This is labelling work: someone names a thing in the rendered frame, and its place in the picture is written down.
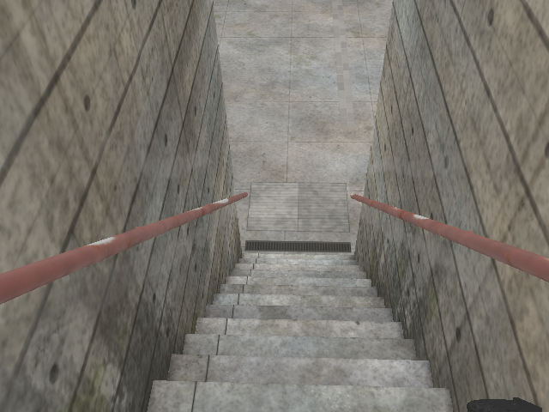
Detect stairs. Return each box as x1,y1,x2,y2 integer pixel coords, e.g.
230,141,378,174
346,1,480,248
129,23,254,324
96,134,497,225
147,253,453,412

